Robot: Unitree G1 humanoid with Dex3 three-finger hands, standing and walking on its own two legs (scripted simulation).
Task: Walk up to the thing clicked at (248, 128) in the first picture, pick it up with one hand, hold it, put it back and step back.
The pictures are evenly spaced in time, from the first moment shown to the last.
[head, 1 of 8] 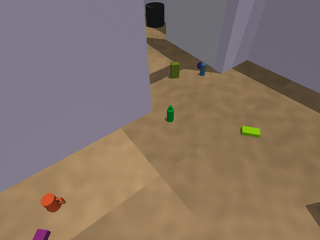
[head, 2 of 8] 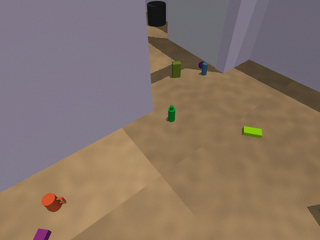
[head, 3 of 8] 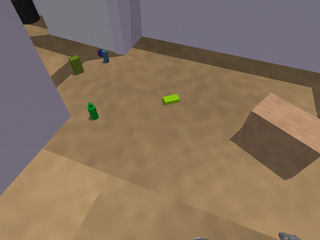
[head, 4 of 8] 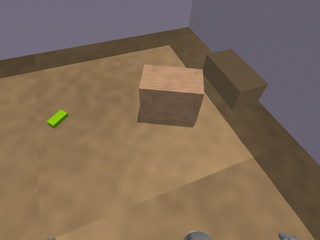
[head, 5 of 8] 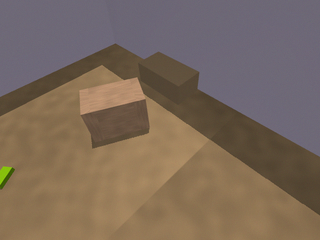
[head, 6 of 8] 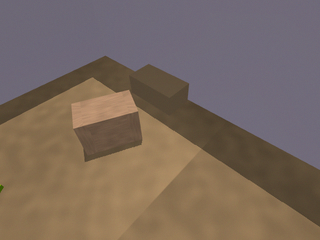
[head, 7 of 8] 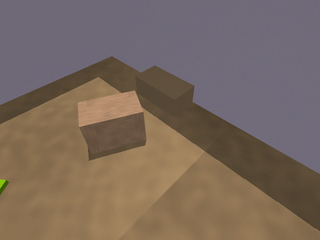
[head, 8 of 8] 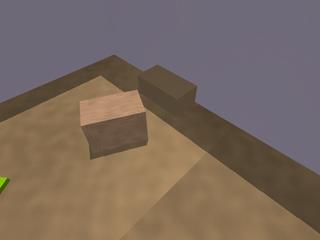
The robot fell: no
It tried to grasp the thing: no
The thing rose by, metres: 0.00
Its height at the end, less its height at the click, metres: +0.00
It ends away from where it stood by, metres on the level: 0.00
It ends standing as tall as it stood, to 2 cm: yes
